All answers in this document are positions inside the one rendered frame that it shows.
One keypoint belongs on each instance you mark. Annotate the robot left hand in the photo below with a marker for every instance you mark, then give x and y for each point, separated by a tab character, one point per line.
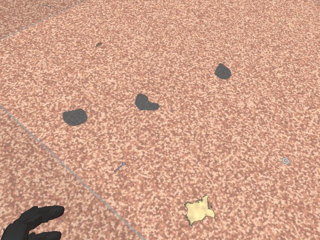
29	220

